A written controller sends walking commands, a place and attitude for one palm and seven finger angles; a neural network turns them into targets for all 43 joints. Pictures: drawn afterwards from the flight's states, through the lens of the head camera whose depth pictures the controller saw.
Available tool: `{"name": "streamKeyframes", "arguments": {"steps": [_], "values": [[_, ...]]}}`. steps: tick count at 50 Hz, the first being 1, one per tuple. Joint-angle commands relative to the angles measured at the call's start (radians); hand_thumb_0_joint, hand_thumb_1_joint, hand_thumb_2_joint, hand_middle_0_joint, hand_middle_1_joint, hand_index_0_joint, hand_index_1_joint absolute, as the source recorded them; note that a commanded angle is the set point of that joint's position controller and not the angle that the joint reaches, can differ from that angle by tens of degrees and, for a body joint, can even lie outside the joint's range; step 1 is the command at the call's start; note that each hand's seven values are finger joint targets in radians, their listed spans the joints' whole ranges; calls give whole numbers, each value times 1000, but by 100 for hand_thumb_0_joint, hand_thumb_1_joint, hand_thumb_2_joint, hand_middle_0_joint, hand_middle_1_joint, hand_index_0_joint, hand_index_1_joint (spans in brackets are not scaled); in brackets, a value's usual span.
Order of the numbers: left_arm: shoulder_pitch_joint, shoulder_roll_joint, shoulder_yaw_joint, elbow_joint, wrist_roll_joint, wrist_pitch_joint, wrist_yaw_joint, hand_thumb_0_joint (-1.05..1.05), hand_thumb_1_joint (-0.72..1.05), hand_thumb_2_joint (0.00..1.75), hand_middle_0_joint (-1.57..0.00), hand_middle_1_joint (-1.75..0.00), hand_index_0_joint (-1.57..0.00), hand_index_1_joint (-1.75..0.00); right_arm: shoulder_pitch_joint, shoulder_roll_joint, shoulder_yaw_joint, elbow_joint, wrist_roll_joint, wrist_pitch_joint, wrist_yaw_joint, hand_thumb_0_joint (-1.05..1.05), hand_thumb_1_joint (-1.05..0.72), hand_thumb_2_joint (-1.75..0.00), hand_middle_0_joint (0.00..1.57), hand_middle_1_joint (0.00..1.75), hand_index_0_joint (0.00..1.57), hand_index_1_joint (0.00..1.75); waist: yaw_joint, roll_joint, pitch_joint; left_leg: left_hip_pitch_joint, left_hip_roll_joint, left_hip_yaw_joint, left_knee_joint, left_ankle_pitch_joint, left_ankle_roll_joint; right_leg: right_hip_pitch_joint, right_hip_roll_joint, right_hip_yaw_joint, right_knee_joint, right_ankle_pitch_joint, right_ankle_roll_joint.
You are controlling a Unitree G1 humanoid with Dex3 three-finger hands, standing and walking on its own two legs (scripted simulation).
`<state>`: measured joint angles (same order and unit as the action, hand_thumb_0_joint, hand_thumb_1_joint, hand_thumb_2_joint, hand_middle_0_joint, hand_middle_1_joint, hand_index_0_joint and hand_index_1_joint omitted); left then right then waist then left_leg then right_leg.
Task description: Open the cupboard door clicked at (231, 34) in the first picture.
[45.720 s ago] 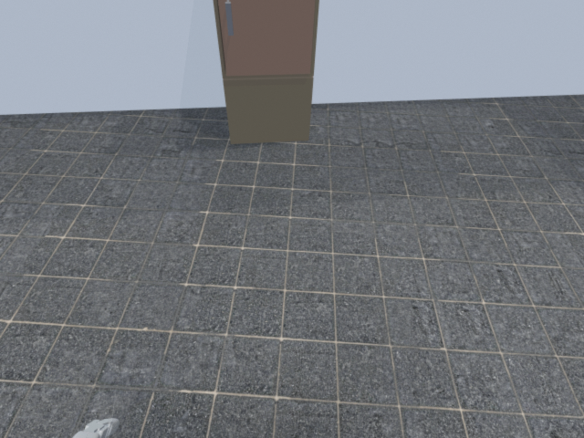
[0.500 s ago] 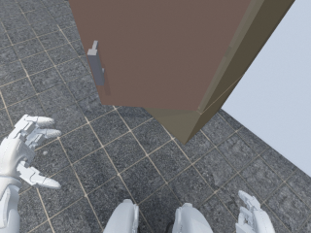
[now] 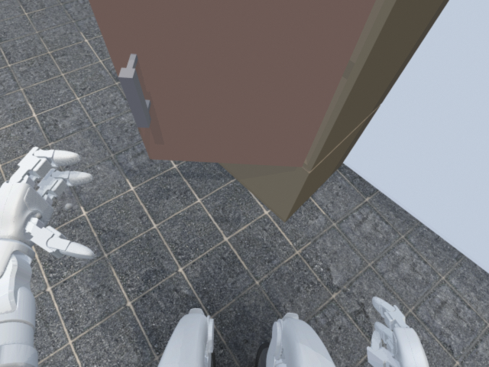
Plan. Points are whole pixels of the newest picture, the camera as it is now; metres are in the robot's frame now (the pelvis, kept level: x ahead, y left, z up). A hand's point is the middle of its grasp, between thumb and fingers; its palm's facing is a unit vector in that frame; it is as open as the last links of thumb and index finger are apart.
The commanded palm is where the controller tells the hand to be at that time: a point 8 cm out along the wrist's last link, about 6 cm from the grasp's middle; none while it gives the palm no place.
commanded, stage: move the hooked fingers beside the handle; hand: left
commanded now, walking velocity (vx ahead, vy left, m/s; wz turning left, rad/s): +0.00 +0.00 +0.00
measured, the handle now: (138, 92) +0.57 +0.23 +0.04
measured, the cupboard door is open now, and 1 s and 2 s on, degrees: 44 44 44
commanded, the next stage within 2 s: none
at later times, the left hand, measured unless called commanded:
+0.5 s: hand (80, 165) +0.40 +0.29 +0.04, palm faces +0.02 -1.00 -0.03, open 14.0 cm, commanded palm +0.39 +0.34 +0.04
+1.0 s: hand (82, 133) +0.47 +0.31 +0.03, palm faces +0.02 -1.00 -0.01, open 14.0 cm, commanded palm +0.47 +0.34 +0.03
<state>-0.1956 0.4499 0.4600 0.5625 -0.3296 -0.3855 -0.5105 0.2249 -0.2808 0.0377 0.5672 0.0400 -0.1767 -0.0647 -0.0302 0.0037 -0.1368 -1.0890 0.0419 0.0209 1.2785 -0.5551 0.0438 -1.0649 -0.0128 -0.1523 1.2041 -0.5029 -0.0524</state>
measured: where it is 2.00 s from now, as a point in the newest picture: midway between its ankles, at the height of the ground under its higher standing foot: outside the picture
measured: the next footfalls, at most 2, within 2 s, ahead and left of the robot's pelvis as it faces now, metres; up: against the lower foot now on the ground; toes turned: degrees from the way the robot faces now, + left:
none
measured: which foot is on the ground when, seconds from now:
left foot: down 0.00-1.00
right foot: down 0.00-1.00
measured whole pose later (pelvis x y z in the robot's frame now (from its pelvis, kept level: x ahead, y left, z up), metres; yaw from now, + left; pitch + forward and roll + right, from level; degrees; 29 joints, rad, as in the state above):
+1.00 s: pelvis +0.00 +0.03 -0.01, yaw -2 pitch +27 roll -6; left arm -0.75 0.67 0.55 1.09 -0.17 -0.43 -0.51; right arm 0.31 -0.30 0.05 0.62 0.01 0.01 -0.03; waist -0.14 0.01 -0.13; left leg -1.24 0.05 0.03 1.32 -0.56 0.08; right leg -1.20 -0.01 -0.14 1.21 -0.47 -0.02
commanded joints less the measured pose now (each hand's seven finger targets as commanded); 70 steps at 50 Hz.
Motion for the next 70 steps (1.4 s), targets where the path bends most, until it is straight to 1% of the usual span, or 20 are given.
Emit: {"name": "streamKeyframes", "arguments": {"steps": [1, 6, 9, 18, 26, 31, 33, 38, 40, 42, 46, 48, 52, 55, 57, 58, 62, 66, 68, 70], "values": [[-209, 317, 109, -142, -17, -39, -14, 0, -50, 30, -30, -120, -30, -120, 73, -171, -69, -110, 1, -31, -10, 0, -90, -90, 20, 30, 20, 30, 16, 130, -422, 228, -26, -58, -188, 336, -14, 278, 25, 141, -154, 227, 22], [-219, 296, 98, -120, -24, -35, -19, 0, -50, 30, -30, -120, -30, -120, 94, -175, -76, -107, 2, -16, 5, 0, -90, -90, 20, 30, 20, 30, 5, 99, -429, 247, -21, -63, -195, 379, -14, 271, 28, 131, -158, 267, 28], [-278, 321, 123, -52, -21, -50, -3, 0, -50, 30, -30, -120, -30, -120, 102, -181, -75, -96, 2, -7, 3, 0, -90, -90, 20, 30, 20, 30, -13, 41, -367, 180, -22, -60, -184, 322, -7, 252, 34, 135, -161, 221, 27], [-497, 364, 99, 19, 37, -111, -5, 0, -50, 30, -30, -120, -30, -120, 137, -194, -79, -54, -8, 20, 3, 0, -90, -90, 20, 30, 20, 30, -32, 156, -423, 278, -16, -80, -190, 326, -17, 162, 33, 125, -148, 181, 20], [-594, 441, 148, 185, 63, -91, -5, 0, -50, 30, -30, -120, -30, -120, 166, -203, -71, -43, -13, 61, 4, 0, -90, -90, 20, 30, 20, 30, -34, 127, -447, 246, -16, -84, -171, 363, -14, 165, 37, 119, -128, 218, 23], [-665, 469, 144, 214, 83, -109, -14, 0, -50, 30, -30, -120, -30, -120, 187, -214, -73, -36, -19, 89, 15, 0, -90, -90, 20, 30, 20, 30, -49, 159, -472, 304, -5, -101, -156, 441, -23, 113, 41, 108, -113, 245, 22], [-700, 434, 108, 236, 90, -107, -18, 0, -50, 30, -30, -120, -30, -120, 190, -212, -73, -31, -19, 99, 17, 0, -90, -90, 20, 30, 20, 30, -68, 162, -460, 311, -2, -106, -155, 427, -22, 74, 42, 104, -116, 226, 25], [-791, 501, 142, 316, 101, -108, -22, 0, -50, 30, -30, -120, -30, -120, 204, -226, -68, -18, -23, 120, 13, 0, -90, -90, 20, 30, 20, 30, -86, 141, -453, 266, -4, -116, -139, 373, -18, 46, 43, 102, -109, 186, 27], [-829, 555, 170, 292, 113, -122, -19, 0, -50, 30, -30, -120, -30, -120, 217, -231, -66, -16, -27, 128, 11, 0, -90, -90, 20, 30, 20, 30, -71, 199, -495, 324, 1, -130, -142, 439, -29, 31, 45, 96, -97, 202, 20], [-835, 534, 148, 273, 119, -127, -16, 0, -50, 30, -30, -120, -30, -120, 225, -229, -69, -13, -31, 136, 18, 0, -90, -90, 20, 30, 20, 30, -71, 240, -536, 396, 6, -147, -141, 514, -44, 1, 45, 88, -95, 213, 20], [-892, 504, 113, 298, 130, -115, -6, 0, -50, 30, -30, -120, -30, -120, 234, -229, -66, 0, -33, 157, 22, 0, -90, -90, 20, 30, 20, 30, -99, 252, -512, 422, 15, -170, -143, 512, -55, -61, 47, 76, -95, 186, 23], [-903, 508, 110, 370, 140, -91, 4, 0, -50, 30, -30, -120, -30, -120, 237, -233, -62, 2, -32, 166, 19, 0, -90, -90, 20, 30, 20, 30, -117, 198, -460, 355, 13, -169, -149, 416, -41, -61, 46, 76, -101, 164, 25], [-1015, 532, 89, 381, 170, -81, 29, 0, -50, 30, -30, -120, -30, -120, 254, -241, -52, 2, -39, 174, 14, 0, -90, -90, 20, 30, 20, 30, -140, 232, -461, 358, 12, -189, -153, 375, -47, -105, 43, 71, -89, 146, 23], [-1048, 618, 135, 374, 190, -100, 47, 0, -50, 30, -30, -120, -30, -120, 270, -247, -45, -1, -46, 184, 16, 0, -90, -90, 20, 30, 20, 30, -131, 263, -512, 389, 16, -199, -142, 431, -57, -107, 47, 71, -78, 158, 19], [-1071, 601, 122, 373, 193, -107, 55, 0, -50, 30, -30, -120, -30, -120, 274, -244, -47, 3, -49, 190, 19, 0, -90, -90, 20, 30, 20, 30, -142, 269, -532, 406, 19, -205, -130, 460, -61, -116, 46, 70, -75, 170, 22], [-1064, 603, 125, 393, 193, -103, 55, 0, -50, 30, -30, -120, -30, -120, 275, -242, -44, 2, -50, 193, 22, 0, -90, -90, 20, 30, 20, 30, -141, 286, -528, 396, 18, -198, -124, 468, -60, -113, 47, 71, -76, 176, 22], [-1054, 642, 139, 461, 199, -67, 42, 0, -50, 30, -30, -120, -30, -120, 292, -247, -34, -6, -47, 213, 22, 0, -90, -90, 20, 30, 20, 30, -156, 220, -520, 317, 15, -171, -101, 472, -36, -56, 51, 78, -84, 207, 29], [-1114, 701, 146, 480, 222, -43, 40, 0, -50, 30, -30, -120, -30, -120, 294, -248, -21, -17, -47, 223, 22, 0, -90, -90, 20, 30, 20, 30, -163, 250, -494, 260, 13, -160, -92, 412, -26, -60, 54, 84, -81, 189, 29], [-1077, 728, 172, 473, 225, -46, 41, 0, -50, 30, -30, -120, -30, -120, 302, -248, -21, -26, -49, 225, 24, 0, -90, -90, 20, 30, 20, 30, -154, 230, -530, 242, 12, -152, -82, 431, -18, -20, 57, 89, -79, 209, 30], [-1069, 747, 188, 431, 222, -59, 36, 0, -50, 30, -30, -120, -30, -120, 309, -248, -24, -27, -52, 226, 26, 0, -90, -90, 20, 30, 20, 30, -145, 267, -582, 282, 16, -152, -73, 500, -22, -15, 59, 90, -69, 245, 28]]}}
